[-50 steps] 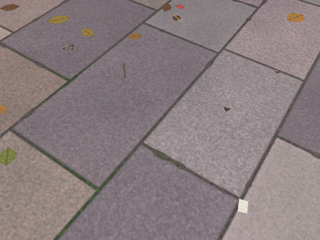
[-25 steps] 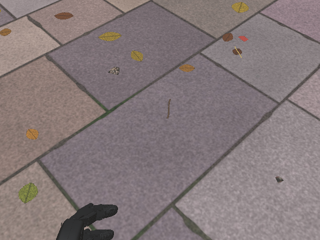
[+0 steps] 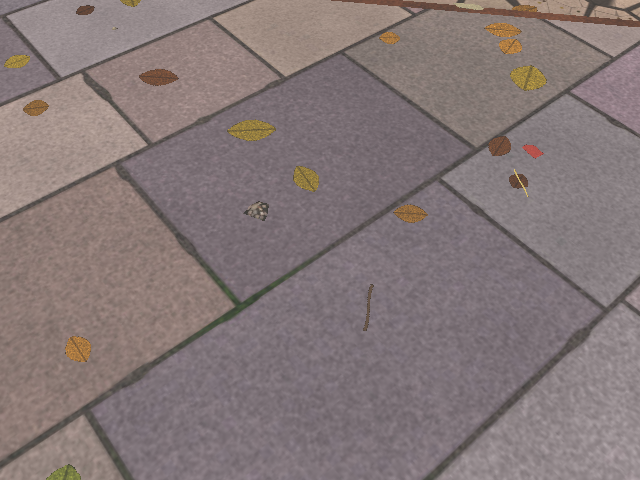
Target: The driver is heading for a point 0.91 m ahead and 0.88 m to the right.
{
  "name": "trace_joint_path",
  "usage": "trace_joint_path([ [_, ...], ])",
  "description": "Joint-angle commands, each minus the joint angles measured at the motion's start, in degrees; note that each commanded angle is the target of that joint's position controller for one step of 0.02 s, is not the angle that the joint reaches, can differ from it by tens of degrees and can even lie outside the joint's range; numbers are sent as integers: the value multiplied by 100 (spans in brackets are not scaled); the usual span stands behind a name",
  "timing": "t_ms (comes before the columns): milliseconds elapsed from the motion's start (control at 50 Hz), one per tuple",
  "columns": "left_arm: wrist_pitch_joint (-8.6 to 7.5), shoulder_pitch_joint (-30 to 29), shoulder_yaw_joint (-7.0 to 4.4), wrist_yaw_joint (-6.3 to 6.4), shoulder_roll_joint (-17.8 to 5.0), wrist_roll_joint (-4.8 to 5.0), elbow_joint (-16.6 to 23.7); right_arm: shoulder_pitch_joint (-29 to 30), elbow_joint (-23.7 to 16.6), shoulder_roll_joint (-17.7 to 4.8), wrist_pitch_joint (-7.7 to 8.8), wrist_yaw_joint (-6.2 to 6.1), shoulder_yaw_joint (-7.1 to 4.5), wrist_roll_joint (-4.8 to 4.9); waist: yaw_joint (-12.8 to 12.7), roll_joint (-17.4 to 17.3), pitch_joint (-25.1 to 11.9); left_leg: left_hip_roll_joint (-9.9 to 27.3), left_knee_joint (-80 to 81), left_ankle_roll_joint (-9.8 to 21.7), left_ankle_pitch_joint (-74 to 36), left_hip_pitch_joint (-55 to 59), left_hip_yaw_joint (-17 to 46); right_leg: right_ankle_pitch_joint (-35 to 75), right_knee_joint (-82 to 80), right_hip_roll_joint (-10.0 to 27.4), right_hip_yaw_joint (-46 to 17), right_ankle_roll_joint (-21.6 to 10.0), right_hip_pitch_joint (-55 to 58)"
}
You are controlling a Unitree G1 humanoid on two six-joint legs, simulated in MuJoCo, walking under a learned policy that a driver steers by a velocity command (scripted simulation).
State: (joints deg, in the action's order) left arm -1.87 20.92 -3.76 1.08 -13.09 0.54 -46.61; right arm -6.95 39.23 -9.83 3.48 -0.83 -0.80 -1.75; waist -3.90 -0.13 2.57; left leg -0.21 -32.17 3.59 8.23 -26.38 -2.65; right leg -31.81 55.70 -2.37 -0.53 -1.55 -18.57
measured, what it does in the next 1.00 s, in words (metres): walks ahead, turning right: right foot, then left foot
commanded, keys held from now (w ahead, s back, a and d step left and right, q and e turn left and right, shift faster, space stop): e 0.28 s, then w+e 0.72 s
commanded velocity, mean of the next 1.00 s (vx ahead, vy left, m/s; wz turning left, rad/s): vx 0.27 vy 0.00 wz -0.55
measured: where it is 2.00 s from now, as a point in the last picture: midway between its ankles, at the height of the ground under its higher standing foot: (572, 421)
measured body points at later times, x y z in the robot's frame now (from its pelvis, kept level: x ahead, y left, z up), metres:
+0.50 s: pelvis +0.03 -0.04 +0.02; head +0.01 -0.07 +0.47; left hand +0.17 +0.20 -0.08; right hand +0.08 -0.33 -0.10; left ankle +0.12 +0.09 -0.66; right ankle -0.02 -0.11 -0.73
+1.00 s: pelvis +0.23 -0.08 +0.02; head +0.26 -0.08 +0.47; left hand +0.46 +0.10 -0.11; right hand +0.18 -0.37 -0.08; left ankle +0.28 +0.00 -0.73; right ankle +0.11 -0.15 -0.64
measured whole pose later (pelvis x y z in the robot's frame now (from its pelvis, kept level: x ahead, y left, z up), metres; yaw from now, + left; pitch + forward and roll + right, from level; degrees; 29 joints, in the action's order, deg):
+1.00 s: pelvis +0.23 -0.08 +0.02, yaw -35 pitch +2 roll +0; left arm -0.9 17.6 -4.2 -2.3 -17.6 -1.7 -41.7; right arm -15.0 40.2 -14.0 3.9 -0.6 -2.3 -1.9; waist -0.6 3.1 -0.7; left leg -0.7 -23.4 1.9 13.2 -12.2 -4.4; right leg -18.3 63.5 -1.9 -3.2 -3.5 -26.3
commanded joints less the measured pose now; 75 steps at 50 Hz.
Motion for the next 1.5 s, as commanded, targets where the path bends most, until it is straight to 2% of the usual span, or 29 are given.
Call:
trace_joint_path([
  [20, 174, 203, -167, -13, -515, -161, 419, -516, -361, -531, -43, -134, -159, 90, 287, -508, -1158, 1894, 1191, 929, -2783, 2001, 1620, 102, 1452, 241, -211, 153, -1312],
  [100, 457, 150, -209, -69, -448, -204, 499, -465, -332, -681, -29, -215, -201, 24, 116, -610, -923, 1648, 1527, 966, -2359, 1194, 780, 675, 1580, 217, -41, 386, -938],
  [200, 650, -508, -156, -202, -406, -224, 913, -420, -382, -841, -153, -221, -269, -10, 228, -878, -659, 1637, 1806, 895, -35, 989, 355, 1013, 355, 408, 102, 337, -925],
  [300, 584, -701, -116, -326, -505, -167, 1228, -620, -360, -1262, -291, -145, -434, -70, 408, -923, -811, 1841, 1591, 695, 1065, 884, 140, 609, -1173, 285, 545, 11, 79],
  [340, 510, -125, -155, -390, -587, -164, 1057, -509, -379, -1342, -372, -126, -477, -31, 126, -627, -753, 1668, 1333, 281, 2629, 96, -112, 772, -2220, 77, 709, -277, 1236],
  [360, 453, 466, -209, -379, -701, -167, 796, -452, -387, -1120, -450, -97, -451, -57, -76, 121, -440, 1278, 320, -46, 3226, -604, -554, 222, -2959, 185, 157, -458, 1694],
  [380, 404, 683, -234, -305, -1027, -228, 832, -488, -487, -411, -504, -2, -267, -57, -68, 1706, -119, 572, -2003, -422, 3314, -1796, -1077, -1556, -3957, 1694, -2211, -812, 1668],
  [400, 404, 409, -395, -148, -1669, -189, 1173, 209, -936, -759, -467, -9, -328, -101, -266, 1732, 452, 37, -2323, -531, 2587, -2675, -48, -2866, -5265, 2352, -4324, -1482, 812],
  [420, 431, 96, -348, -1, -1408, -198, 1116, 476, -1008, -1079, -367, 41, -419, -28, -54, 1229, 847, 330, -2569, -523, 1699, -2475, 415, -2563, -5451, 2177, -3841, -1434, 447],
  [440, 405, -239, -275, 35, -1241, -155, 1155, 181, -855, -1204, -295, 113, -467, 29, 266, 1140, 717, 344, -2481, -541, 1091, -2184, 434, -1736, -5270, 1863, -3178, -1242, 388],
  [500, 132, -383, -182, -108, -946, -149, 1140, -385, -338, -1078, -285, 236, -459, -133, 432, 579, 94, 284, -2641, -587, 332, -1519, 266, 327, -4850, 1132, -1975, -1009, 739],
  [720, -113, 713, -274, -129, -1146, -158, 693, 888, -584, -925, -197, 282, -316, 29, -184, 713, 74, 80, -453, -698, 256, -1213, 334, 1671, -4253, 1138, -2288, -1257, 1591],
  [780, -134, 376, -295, -119, -1248, -165, 755, 489, -602, -1041, -110, 224, -335, 82, 115, 792, -26, -41, 58, -529, 572, 19, 324, 2508, -3843, 1131, -2512, -1050, 1099],
  [820, -166, 69, -275, -143, -1219, -112, 791, -469, -362, -1175, 5, 84, -403, 57, 648, 471, -367, -143, 686, -360, 369, 1805, 282, 3045, -2964, 732, -2320, -741, 407],
  [840, -214, 7, -185, -182, -922, -52, 875, -1228, -291, -1585, 83, -22, -514, -52, 1002, -245, -944, 757, 1033, -134, 1117, 2999, 1152, 2645, -1560, 260, -1786, -536, -136],
  [860, -216, 95, -73, -168, -489, 72, 1109, -1815, -270, -2231, 63, -82, -631, -185, 1105, -1651, -1490, 2211, 1790, 308, 2919, 4213, 3527, 605, 123, -627, -787, -287, -1672],
  [880, -135, 296, -108, -123, -838, -111, 1038, -1646, -209, -2084, 27, -58, -615, -146, 786, -1512, -1204, 2568, 2058, 610, 3238, 3699, 4677, 151, 1024, -339, -690, -336, -2256],
  [900, -83, 136, -134, -156, -914, -175, 900, -1293, -289, -1531, 14, -22, -480, -85, 628, -621, -581, 2348, 2019, 595, 3165, 3074, 3941, 649, 1279, -2, -770, -378, -2254],
  [920, -63, -112, -112, -239, -843, -185, 852, -1054, -278, -1218, 33, 6, -396, -43, 564, -238, -208, 2012, 2046, 518, 2300, 2589, 3009, 1064, 1161, 192, -687, -332, -2122],
  [960, 32, -289, -107, -356, -769, -250, 850, -976, -179, -990, 89, -6, -305, -20, 472, -575, -66, 1536, 2155, 320, 847, 2279, 1797, 1407, 939, 386, -519, -200, -1984],
  [1060, 150, -890, -51, -510, -639, -309, 1035, -1376, 139, -1076, 257, 74, -313, 75, 463, -588, -105, 1469, 2101, 406, -1728, 2474, 551, 2016, 1002, 405, -304, -40, -2501],
  [1220, 121, -2316, 142, -681, -416, -277, 1485, -1667, 550, -1296, 193, 25, -340, 84, 672, -488, 299, 1390, 2158, 226, -2499, 2580, -645, 2828, -1616, 373, 610, -329, -1726],
  [1300, 96, -1299, 5, -515, -713, -343, 1259, -1797, 703, -1674, 27, -61, -399, 71, 139, -630, -503, 1519, 29, 143, -5509, 3083, -1010, 1855, -2081, -352, 908, -852, -185],
  [1320, 49, -393, -98, -439, -877, -384, 967, -1738, 660, -1698, -14, -70, -392, 86, -279, -447, -1018, 1429, -1246, 64, -4908, 2548, -1116, 1970, -2482, -487, 767, -1028, 1065],
  [1340, 51, 309, -249, -326, -1320, -413, 796, -1848, 493, -1458, -18, -43, -330, 24, -470, 171, -1591, 1232, -2966, -61, -2379, 1309, -1131, 1131, -2634, 507, -563, -1266, 2473],
  [1360, 108, -97, -382, -273, -1888, -250, 987, -1908, 63, -998, -7, 66, -253, 83, 54, 1538, -2072, -11, -5083, -407, 2258, -1008, -676, 1193, -3308, 2079, -3927, -2059, 3848],
  [1380, 165, 164, -406, -236, -1777, -136, 1065, -1240, -118, -1445, 31, 84, -328, 36, -390, 584, -2124, 42, -5398, -389, 1903, -1659, 365, 1949, -3745, 2131, -4215, -2165, 3852],
  [1420, 108, -150, -268, -149, -1291, -96, 797, -1011, -138, -1218, 130, 82, -224, 90, 102, -43, -715, 555, -4432, -357, 1157, -1500, 425, 3516, -3806, 1752, -2703, -1833, 2279],
  [1500, -84, -486, -138, -168, -999, -72, 757, -1287, -1, -1124, -218, 138, -205, -152, 629, 16, -477, 716, -3376, -546, 1251, -565, 388, 4347, -4095, 1017, -1769, -1572, 897],
])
